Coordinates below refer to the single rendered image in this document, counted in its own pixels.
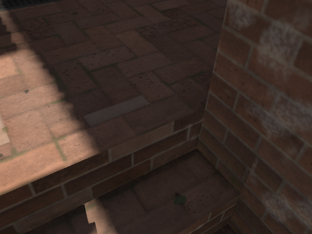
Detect stairs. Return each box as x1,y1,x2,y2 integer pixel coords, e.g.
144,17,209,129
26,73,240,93
0,108,241,234

